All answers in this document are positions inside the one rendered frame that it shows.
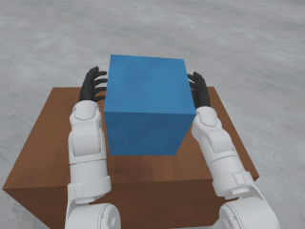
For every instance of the left robot hand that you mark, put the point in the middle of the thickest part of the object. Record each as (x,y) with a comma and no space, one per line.
(88,91)

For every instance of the right robot upper arm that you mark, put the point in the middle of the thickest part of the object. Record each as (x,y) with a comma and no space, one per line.
(247,213)

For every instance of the carton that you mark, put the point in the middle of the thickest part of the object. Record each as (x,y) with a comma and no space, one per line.
(148,105)

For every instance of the left robot forearm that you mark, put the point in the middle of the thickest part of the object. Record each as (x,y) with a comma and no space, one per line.
(87,157)

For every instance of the pedestal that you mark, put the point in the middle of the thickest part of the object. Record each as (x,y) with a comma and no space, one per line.
(149,192)

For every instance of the right robot forearm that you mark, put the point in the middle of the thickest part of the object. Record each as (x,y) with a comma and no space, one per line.
(230,180)

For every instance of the left robot upper arm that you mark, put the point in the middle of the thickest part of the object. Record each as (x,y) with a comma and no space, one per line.
(94,216)

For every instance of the right robot hand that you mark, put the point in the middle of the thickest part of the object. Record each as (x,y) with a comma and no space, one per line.
(200,93)

